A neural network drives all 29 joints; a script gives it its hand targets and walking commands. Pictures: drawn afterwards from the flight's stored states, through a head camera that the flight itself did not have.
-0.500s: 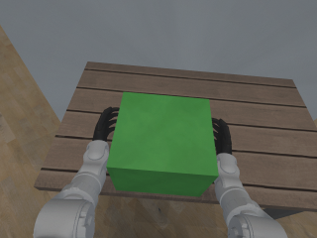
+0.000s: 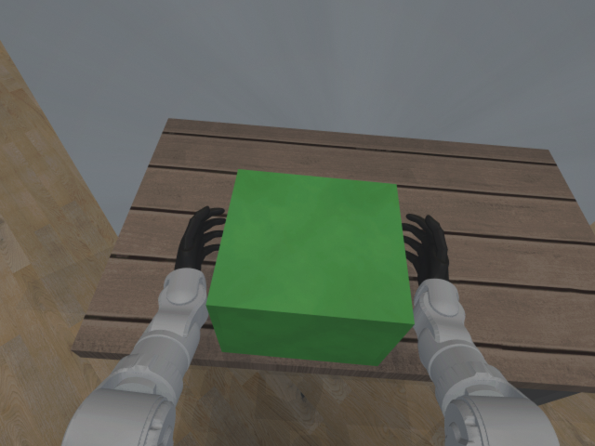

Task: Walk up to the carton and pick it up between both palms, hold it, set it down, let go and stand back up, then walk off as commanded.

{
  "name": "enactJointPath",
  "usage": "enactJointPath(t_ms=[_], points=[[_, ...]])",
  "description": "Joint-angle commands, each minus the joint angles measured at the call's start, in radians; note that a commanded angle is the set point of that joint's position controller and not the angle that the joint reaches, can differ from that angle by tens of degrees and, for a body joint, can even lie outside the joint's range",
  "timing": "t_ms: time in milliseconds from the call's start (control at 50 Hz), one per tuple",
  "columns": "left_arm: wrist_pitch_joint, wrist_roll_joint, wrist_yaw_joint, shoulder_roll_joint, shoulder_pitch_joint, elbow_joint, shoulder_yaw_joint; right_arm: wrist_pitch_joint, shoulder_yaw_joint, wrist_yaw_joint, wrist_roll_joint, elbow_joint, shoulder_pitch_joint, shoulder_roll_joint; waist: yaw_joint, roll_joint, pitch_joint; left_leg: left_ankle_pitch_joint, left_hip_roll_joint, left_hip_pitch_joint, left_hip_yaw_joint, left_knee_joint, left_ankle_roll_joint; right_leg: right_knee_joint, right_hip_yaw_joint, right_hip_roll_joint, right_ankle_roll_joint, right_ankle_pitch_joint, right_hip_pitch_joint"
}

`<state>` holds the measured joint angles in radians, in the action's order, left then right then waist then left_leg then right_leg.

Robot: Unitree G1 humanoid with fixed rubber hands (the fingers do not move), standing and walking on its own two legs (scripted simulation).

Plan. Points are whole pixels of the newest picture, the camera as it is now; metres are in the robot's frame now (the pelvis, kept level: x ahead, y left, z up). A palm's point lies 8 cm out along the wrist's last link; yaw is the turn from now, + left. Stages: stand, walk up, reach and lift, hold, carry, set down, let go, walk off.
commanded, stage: set down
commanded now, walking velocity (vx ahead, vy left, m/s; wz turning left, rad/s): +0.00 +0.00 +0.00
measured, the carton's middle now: (308, 268) +0.38 -0.03 -0.01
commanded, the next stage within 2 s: none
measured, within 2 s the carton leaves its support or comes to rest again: neither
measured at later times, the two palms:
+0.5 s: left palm (153, 326) +0.29 +0.18 +0.00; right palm (452, 326) +0.28 -0.22 +0.00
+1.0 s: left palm (140, 383) +0.22 +0.18 +0.00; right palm (502, 378) +0.21 -0.25 +0.02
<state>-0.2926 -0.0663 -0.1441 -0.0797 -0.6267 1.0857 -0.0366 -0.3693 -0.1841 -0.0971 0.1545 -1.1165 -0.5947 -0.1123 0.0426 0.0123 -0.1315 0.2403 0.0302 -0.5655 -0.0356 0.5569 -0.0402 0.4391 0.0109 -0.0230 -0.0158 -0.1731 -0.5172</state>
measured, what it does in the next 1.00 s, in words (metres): stands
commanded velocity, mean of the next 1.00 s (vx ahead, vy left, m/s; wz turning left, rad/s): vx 0.00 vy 0.00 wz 0.00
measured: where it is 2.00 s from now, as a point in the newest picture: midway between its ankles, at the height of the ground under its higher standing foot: outside the picture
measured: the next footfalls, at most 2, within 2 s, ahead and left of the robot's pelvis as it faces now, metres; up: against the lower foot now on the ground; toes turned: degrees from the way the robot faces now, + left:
none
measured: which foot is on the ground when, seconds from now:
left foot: down 0.00-1.00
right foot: down 0.00-1.00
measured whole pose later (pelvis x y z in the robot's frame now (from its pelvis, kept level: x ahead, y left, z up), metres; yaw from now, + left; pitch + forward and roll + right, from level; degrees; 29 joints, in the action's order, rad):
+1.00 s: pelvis -0.02 -0.02 +0.01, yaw +0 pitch +4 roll -1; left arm -0.11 -0.19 -0.01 -0.20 0.06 0.46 0.02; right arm -0.14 -0.08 -0.11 0.19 -0.41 0.05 -0.14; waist 0.04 0.01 -0.12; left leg 0.19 0.03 -0.36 -0.03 0.47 -0.03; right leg 0.44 0.01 -0.03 0.00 -0.17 -0.35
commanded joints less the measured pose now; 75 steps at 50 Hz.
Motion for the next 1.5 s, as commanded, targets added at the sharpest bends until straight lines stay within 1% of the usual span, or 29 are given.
enactJointPath(t_ms=[0,40,60,80,160,220,240,300,340,400,420,440,520,560,640,660,780,820,880,900,920,1000,1020,1040,1140,1340,1360,1400,1480], points=[[-0.068,-0.033,0.049,-0.220,-0.248,-0.300,-0.044,-0.075,0.124,0.011,0.081,0.217,-0.192,-0.317,0.011,0.068,-0.728,-0.666,-0.048,0.443,0.048,0.044,-0.099,0.028,-0.046,-0.068,-0.004,0.538,0.303],[-0.069,-0.048,0.052,-0.243,-0.243,-0.368,-0.060,-0.065,0.122,0.005,0.081,0.258,-0.176,-0.320,0.009,0.042,-0.738,-0.623,-0.056,0.443,0.057,0.037,-0.083,0.020,-0.037,-0.064,-0.009,0.539,0.335],[-0.079,-0.073,0.058,-0.247,-0.295,-0.369,-0.024,-0.052,0.096,0.003,0.077,0.222,-0.213,-0.317,0.053,0.057,-0.750,-0.522,-0.058,0.388,0.048,0.018,-0.086,0.022,-0.046,-0.061,-0.003,0.469,0.301],[-0.087,-0.066,0.068,-0.278,-0.141,-0.445,-0.049,-0.079,0.135,0.002,0.089,0.302,-0.076,-0.303,0.025,0.048,-0.753,-0.618,-0.068,0.418,0.055,0.022,-0.084,0.035,-0.036,-0.061,-0.008,0.597,0.381],[-0.083,-0.087,0.067,-0.264,-0.090,-0.546,-0.016,-0.061,0.143,0.017,0.094,0.401,-0.083,-0.306,0.014,0.034,-0.721,-0.561,-0.058,0.442,0.045,0.012,-0.078,0.027,-0.041,-0.076,-0.004,0.510,0.353],[-0.071,-0.097,0.064,-0.226,0.032,-0.609,0.029,-0.053,0.129,0.035,0.111,0.463,0.012,-0.299,0.007,0.051,-0.694,-0.475,-0.042,0.508,0.040,-0.024,-0.082,-0.003,-0.049,-0.076,0.023,0.381,0.313],[-0.074,-0.149,0.063,-0.274,-0.180,-0.504,0.041,-0.023,0.073,0.032,0.083,0.481,-0.213,-0.325,0.019,0.044,-0.663,-0.305,-0.049,0.384,0.051,-0.041,-0.068,-0.004,-0.040,-0.063,0.017,0.203,0.243],[-0.046,-0.191,0.082,-0.252,0.037,-0.570,0.073,0.013,0.114,0.040,0.081,0.591,-0.006,-0.259,0.015,-0.028,-0.583,-0.242,-0.045,0.420,0.054,-0.084,-0.032,-0.020,-0.032,-0.055,0.012,0.209,0.329],[-0.045,-0.184,0.083,-0.239,0.017,-0.602,0.096,0.037,0.107,0.038,0.056,0.545,0.015,-0.242,0.034,0.032,-0.565,-0.197,-0.035,0.426,0.033,-0.095,-0.045,-0.021,-0.031,-0.050,0.027,0.171,0.305],[-0.022,-0.208,0.081,-0.300,-0.098,-0.481,0.076,0.099,0.112,0.041,0.052,0.554,-0.092,-0.237,-0.005,0.029,-0.456,-0.010,-0.049,0.322,0.063,-0.113,-0.026,-0.035,-0.011,-0.023,0.026,-0.040,0.260],[-0.003,-0.209,0.084,-0.291,-0.030,-0.579,0.082,0.097,0.055,0.040,0.016,0.601,0.005,-0.255,0.031,-0.001,-0.482,0.007,-0.036,0.377,0.038,-0.140,-0.028,-0.035,-0.026,-0.042,0.022,-0.014,0.280],[-0.014,-0.193,0.073,-0.296,-0.061,-0.608,0.058,0.098,0.046,0.040,0.010,0.592,-0.036,-0.240,0.006,0.027,-0.499,0.032,-0.034,0.366,0.034,-0.154,-0.036,-0.029,-0.029,-0.041,0.023,-0.033,0.270],[0.029,-0.157,0.087,-0.256,0.247,-0.691,0.037,0.083,0.101,0.037,0.026,0.670,0.243,-0.206,-0.020,-0.035,-0.484,-0.120,-0.043,0.461,0.048,-0.158,-0.028,-0.048,-0.016,-0.043,0.014,0.099,0.376],[0.057,-0.138,0.110,-0.286,0.134,-0.681,0.037,0.097,0.087,0.019,0.026,0.632,0.142,-0.192,-0.013,0.009,-0.430,-0.109,-0.048,0.420,0.048,-0.159,-0.034,-0.051,0.000,-0.034,0.013,0.090,0.358],[0.107,-0.119,0.122,-0.265,0.407,-0.890,0.020,0.089,0.114,0.016,0.049,0.759,0.393,-0.177,-0.021,0.013,-0.331,-0.154,-0.055,0.480,0.041,-0.181,-0.031,-0.064,0.000,-0.045,0.027,0.128,0.439],[0.124,-0.133,0.128,-0.299,0.274,-0.828,0.027,0.098,0.101,0.007,0.040,0.786,0.245,-0.163,-0.025,0.018,-0.267,-0.108,-0.069,0.408,0.062,-0.177,-0.023,-0.075,0.021,-0.032,0.015,0.065,0.398],[0.136,-0.194,0.144,-0.343,0.412,-0.886,0.016,0.129,0.120,-0.010,0.030,0.990,0.408,-0.134,-0.047,-0.129,-0.140,-0.010,-0.080,0.327,0.084,-0.218,0.023,-0.093,0.035,-0.019,-0.003,-0.063,0.429],[0.126,-0.199,0.138,-0.378,0.309,-0.929,-0.002,0.149,0.121,-0.016,0.020,0.995,0.359,-0.108,-0.025,-0.093,-0.131,0.028,-0.084,0.309,0.094,-0.215,0.022,-0.093,0.047,-0.005,-0.012,-0.116,0.423],[0.114,-0.198,0.143,-0.390,0.453,-0.896,-0.017,0.170,0.155,-0.009,0.009,1.063,0.514,-0.083,-0.059,-0.136,-0.121,0.009,-0.085,0.324,0.101,-0.205,0.037,-0.120,0.085,0.024,-0.016,-0.205,0.432],[0.109,-0.235,0.143,-0.426,0.305,-0.917,0.002,0.186,0.154,-0.023,0.012,1.113,0.396,-0.085,-0.063,-0.113,-0.120,0.070,-0.087,0.308,0.107,-0.192,0.037,-0.121,0.078,0.031,-0.007,-0.248,0.379],[0.112,-0.238,0.145,-0.394,0.432,-0.895,-0.013,0.195,0.169,-0.020,0.020,1.081,0.538,-0.068,-0.054,-0.179,-0.086,0.015,-0.088,0.352,0.105,-0.186,0.043,-0.132,0.093,0.038,-0.011,-0.219,0.379],[0.139,-0.163,0.145,-0.365,0.761,-1.007,-0.047,0.192,0.214,-0.010,0.033,1.065,0.823,-0.083,-0.103,-0.081,-0.085,-0.104,-0.074,0.437,0.090,-0.222,0.014,-0.105,0.051,0.009,0.001,-0.033,0.496],[0.126,-0.214,0.144,-0.395,0.530,-1.009,-0.021,0.188,0.176,-0.018,0.042,1.119,0.616,-0.078,-0.053,-0.054,-0.128,-0.067,-0.075,0.405,0.091,-0.201,0.017,-0.089,0.044,0.008,-0.005,-0.011,0.432],[0.129,-0.176,0.152,-0.373,0.720,-1.035,-0.036,0.186,0.205,-0.012,0.056,1.090,0.816,-0.069,-0.084,-0.060,-0.109,-0.124,-0.076,0.463,0.088,-0.207,0.014,-0.100,0.047,0.009,-0.006,0.026,0.477],[0.183,-0.154,0.138,-0.387,0.673,-1.101,-0.016,0.184,0.150,-0.006,0.041,1.103,0.744,-0.070,-0.053,0.034,-0.033,-0.064,-0.076,0.448,0.098,-0.218,0.003,-0.139,0.048,0.008,0.016,-0.065,0.411],[0.208,-0.140,0.092,-0.377,0.682,-1.205,0.019,0.166,0.112,0.029,0.010,1.146,0.762,-0.093,-0.056,0.035,-0.029,-0.032,-0.046,0.447,0.092,-0.229,-0.004,-0.120,0.027,-0.004,0.024,-0.078,0.420],[0.249,-0.118,0.105,-0.348,0.724,-1.041,0.016,0.188,0.117,0.027,-0.023,1.030,0.770,-0.095,-0.057,0.023,0.004,-0.020,-0.055,0.441,0.108,-0.228,-0.001,-0.123,0.031,0.000,0.016,-0.120,0.411],[0.228,-0.132,0.107,-0.391,0.725,-1.142,-0.002,0.167,0.124,0.026,-0.019,1.146,0.776,-0.101,-0.078,-0.001,-0.074,-0.054,-0.061,0.438,0.114,-0.217,0.019,-0.115,0.048,0.010,0.007,-0.081,0.439],[0.248,-0.105,0.114,-0.361,0.778,-1.079,-0.029,0.166,0.119,0.027,-0.025,1.061,0.810,-0.103,-0.075,-0.016,-0.031,-0.113,-0.056,0.437,0.096,-0.218,0.009,-0.101,0.031,0.007,0.003,0.021,0.463]])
